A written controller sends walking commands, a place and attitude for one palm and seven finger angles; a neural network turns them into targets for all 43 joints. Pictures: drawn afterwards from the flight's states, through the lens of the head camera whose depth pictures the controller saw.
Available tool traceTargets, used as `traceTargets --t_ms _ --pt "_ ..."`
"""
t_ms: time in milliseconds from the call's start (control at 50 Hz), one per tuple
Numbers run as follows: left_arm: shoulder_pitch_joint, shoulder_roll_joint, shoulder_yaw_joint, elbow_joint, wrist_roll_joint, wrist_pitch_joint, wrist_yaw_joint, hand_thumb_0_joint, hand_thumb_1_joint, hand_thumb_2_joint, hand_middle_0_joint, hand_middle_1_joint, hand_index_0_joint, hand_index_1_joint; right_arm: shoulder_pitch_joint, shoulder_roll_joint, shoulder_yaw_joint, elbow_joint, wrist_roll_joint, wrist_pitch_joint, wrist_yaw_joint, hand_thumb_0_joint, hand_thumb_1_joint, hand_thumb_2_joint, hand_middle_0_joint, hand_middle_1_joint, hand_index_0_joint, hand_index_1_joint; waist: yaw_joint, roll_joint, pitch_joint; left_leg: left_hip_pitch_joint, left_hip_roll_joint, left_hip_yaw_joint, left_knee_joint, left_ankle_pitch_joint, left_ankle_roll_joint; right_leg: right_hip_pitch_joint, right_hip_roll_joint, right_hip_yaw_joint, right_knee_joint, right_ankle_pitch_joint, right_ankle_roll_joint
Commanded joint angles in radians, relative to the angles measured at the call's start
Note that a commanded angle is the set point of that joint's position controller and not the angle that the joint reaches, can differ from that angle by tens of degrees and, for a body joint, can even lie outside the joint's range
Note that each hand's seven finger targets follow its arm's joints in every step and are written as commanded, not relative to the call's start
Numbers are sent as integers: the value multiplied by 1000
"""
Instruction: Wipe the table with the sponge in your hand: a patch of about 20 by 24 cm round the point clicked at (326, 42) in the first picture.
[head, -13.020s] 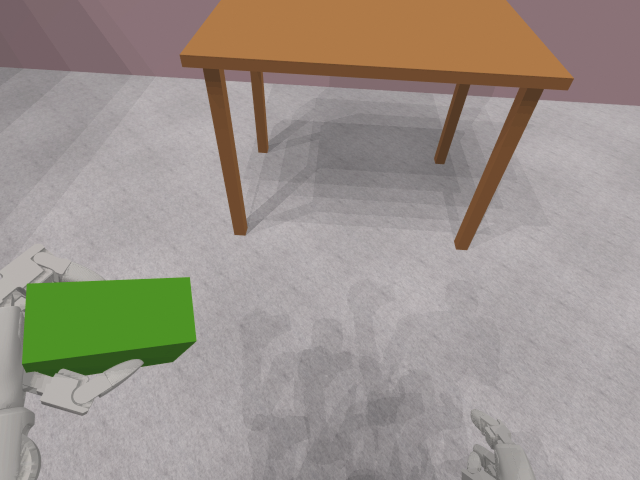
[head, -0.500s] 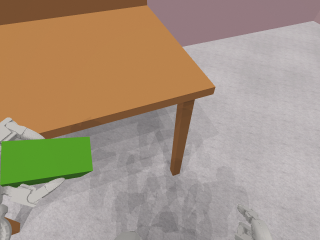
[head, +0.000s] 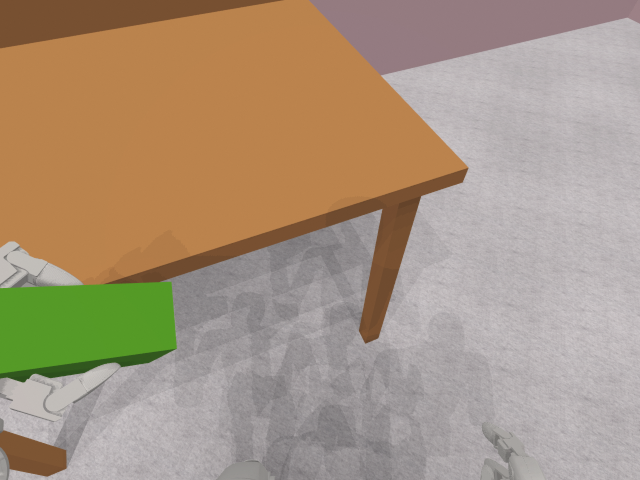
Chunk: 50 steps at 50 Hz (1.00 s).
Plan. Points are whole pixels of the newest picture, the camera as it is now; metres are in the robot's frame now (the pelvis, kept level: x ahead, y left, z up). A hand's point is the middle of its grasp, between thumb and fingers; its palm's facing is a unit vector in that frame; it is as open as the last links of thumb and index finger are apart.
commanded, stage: shuffle to correct the standing spot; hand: left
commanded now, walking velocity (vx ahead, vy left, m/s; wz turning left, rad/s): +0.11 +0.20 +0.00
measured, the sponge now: (113, 329) +0.23 +0.21 +0.13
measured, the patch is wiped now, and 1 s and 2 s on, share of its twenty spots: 0.00 0.00 0.00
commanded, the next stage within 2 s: come to a stop and stand still in 1.42 s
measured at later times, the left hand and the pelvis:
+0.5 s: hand out of the picture +0.22 +0.33 +0.16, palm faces +0.43 -0.78 -0.46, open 10.2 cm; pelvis +0.01 +0.08 +0.01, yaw +1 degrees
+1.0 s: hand out of the picture +0.23 +0.42 +0.16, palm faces +0.43 -0.79 -0.43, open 10.2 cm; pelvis +0.02 +0.17 +0.00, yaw +1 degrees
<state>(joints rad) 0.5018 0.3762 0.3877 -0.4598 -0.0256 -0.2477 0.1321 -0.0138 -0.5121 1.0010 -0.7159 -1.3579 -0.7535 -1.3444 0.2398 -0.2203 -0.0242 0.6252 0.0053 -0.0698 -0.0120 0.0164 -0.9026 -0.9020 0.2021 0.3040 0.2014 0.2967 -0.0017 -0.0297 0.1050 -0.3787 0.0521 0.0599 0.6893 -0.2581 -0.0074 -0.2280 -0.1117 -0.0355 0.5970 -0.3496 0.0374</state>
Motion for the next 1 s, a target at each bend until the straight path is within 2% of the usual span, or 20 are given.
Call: traceTargets --t_ms 0,20,80,160,200,240,280,380,440,520,540,580,620,640,740,760,800,860,920,980 --pt "-158 186 105 -349 -19 -60 22 0 100 1300 -1200 -1600 -1200 -1600 -91 -105 -61 -181 5 -93 -21 0 -900 -900 200 300 200 300 -11 227 -245 349 62 -106 -281 128 69 -128 -1 -1 217 126 -33" --pt "-163 183 100 -399 -17 -70 24 0 100 1300 -1200 -1600 -1200 -1600 -89 -119 -70 -194 7 -102 -16 0 -900 -900 200 300 200 300 -5 394 -275 419 221 -311 -311 285 164 -272 71 -40 418 -226 -8" --pt "-98 211 141 -369 -13 -66 31 0 100 1300 -1200 -1600 -1200 -1600 -82 -93 -59 -172 0 -121 -16 0 -900 -900 200 300 200 300 -1 307 -249 303 214 -291 -306 345 234 -301 37 -10 539 -244 -21" --pt "-36 204 164 -357 -28 -43 40 0 100 1300 -1200 -1600 -1200 -1600 -110 -100 -41 -169 17 -119 -6 0 -900 -900 200 300 200 300 7 305 -229 139 129 -88 -239 242 143 -64 68 -91 147 -71 -20" --pt "-10 188 152 -307 -26 -30 38 0 100 1300 -1200 -1600 -1200 -1600 -109 -95 -26 -173 13 -104 -5 0 -900 -900 200 300 200 300 17 193 -224 -23 92 -74 -147 30 90 129 45 -64 -110 85 -33" --pt "-16 242 195 -191 -25 -12 42 0 100 1300 -1200 -1600 -1200 -1600 -103 -71 -22 -183 4 -76 -5 0 -900 -900 200 300 200 300 12 -268 -173 -305 -73 13 317 -251 -6 198 -336 549 -324 155 -182" --pt "-25 160 148 -121 -39 -10 25 0 100 1300 -1200 -1600 -1200 -1600 -81 -115 -46 -154 9 -52 14 0 -900 -900 200 300 200 300 0 -194 -123 -337 -16 -127 510 -156 -30 147 -333 448 -296 343 -165" --pt "-68 156 121 -56 -17 -44 21 0 100 1300 -1200 -1600 -1200 -1600 -115 -76 -10 -141 6 -33 -5 0 -900 -900 200 300 200 300 6 -140 -133 -216 30 -57 299 -51 -17 114 -209 108 -182 551 -142" --pt "-156 140 60 -169 -10 -40 26 0 100 1300 -1200 -1600 -1200 -1600 -132 -69 -18 -159 2 -58 -16 0 -900 -900 200 300 200 300 21 -183 -141 -46 -3 53 65 -21 -4 63 -193 76 -200 446 -132" --pt "-202 194 77 -373 -5 -29 44 0 100 1300 -1200 -1600 -1200 -1600 -129 -76 -39 -177 -2 -83 -30 0 -900 -900 200 300 200 300 15 -63 -194 180 -59 102 -179 71 1 21 -161 50 -78 319 -100" --pt "-200 209 99 -407 -6 -35 45 0 100 1300 -1200 -1600 -1200 -1600 -118 -85 -45 -181 -1 -84 -34 0 -900 -900 200 300 200 300 6 21 -226 239 -40 67 -225 92 9 -2 -125 24 30 291 -76" --pt "-146 214 126 -458 -4 -55 48 0 100 1300 -1200 -1600 -1200 -1600 -94 -116 -59 -190 2 -90 -32 0 -900 -900 200 300 200 300 2 376 -292 386 236 -301 -311 375 157 -236 49 -60 400 -219 -10" --pt "-72 221 157 -320 5 -49 44 0 100 1300 -1200 -1600 -1200 -1600 -87 -105 -66 -171 2 -91 -28 0 -900 -900 200 300 200 300 4 301 -245 291 236 -268 -322 341 202 -283 49 -27 522 -277 -28" --pt "-69 228 178 -350 -9 -44 45 0 100 1300 -1200 -1600 -1200 -1600 -96 -100 -62 -176 5 -87 -26 0 -900 -900 200 300 200 300 2 359 -255 247 210 -228 -299 291 200 -240 33 -36 455 -243 -25" --pt "-2 164 151 -285 -31 -22 35 0 100 1300 -1200 -1600 -1200 -1600 -96 -96 -32 -168 22 -90 -14 0 -900 -900 200 300 200 300 12 228 -221 16 125 -68 -200 21 99 69 75 -93 -51 25 -24" --pt "10 162 139 -238 -31 -11 36 0 100 1300 -1200 -1600 -1200 -1600 -92 -87 -24 -169 19 -85 -19 0 -900 -900 200 300 200 300 6 129 -197 -45 79 -30 -123 -82 68 115 21 -16 -173 65 -44" --pt "-41 215 166 -165 -29 3 41 0 100 1300 -1200 -1600 -1200 -1600 -107 -81 -17 -177 4 -65 -11 0 -900 -900 200 300 200 300 20 -252 -127 -302 -42 2 320 -250 -9 141 -340 530 -351 77 -200" --pt "-99 175 130 -126 -26 -1 27 0 100 1300 -1200 -1600 -1200 -1600 -115 -100 -17 -139 10 -55 -3 0 -900 -900 200 300 200 300 4 -138 -100 -314 25 -101 435 -136 -21 122 -293 360 -258 329 -209" --pt "-133 149 88 -119 -5 -33 25 0 100 1300 -1200 -1600 -1200 -1600 -117 -78 -4 -135 1 -44 -19 0 -900 -900 200 300 200 300 7 -140 -124 -157 37 -52 225 -69 -5 55 -209 127 -225 377 -158" --pt "-191 152 63 -195 -1 -39 31 0 100 1300 -1200 -1600 -1200 -1600 -142 -65 -11 -145 -5 -64 -35 0 -900 -900 200 300 200 300 30 -161 -131 44 -7 52 -3 -17 15 -12 -179 66 -244 194 -142"
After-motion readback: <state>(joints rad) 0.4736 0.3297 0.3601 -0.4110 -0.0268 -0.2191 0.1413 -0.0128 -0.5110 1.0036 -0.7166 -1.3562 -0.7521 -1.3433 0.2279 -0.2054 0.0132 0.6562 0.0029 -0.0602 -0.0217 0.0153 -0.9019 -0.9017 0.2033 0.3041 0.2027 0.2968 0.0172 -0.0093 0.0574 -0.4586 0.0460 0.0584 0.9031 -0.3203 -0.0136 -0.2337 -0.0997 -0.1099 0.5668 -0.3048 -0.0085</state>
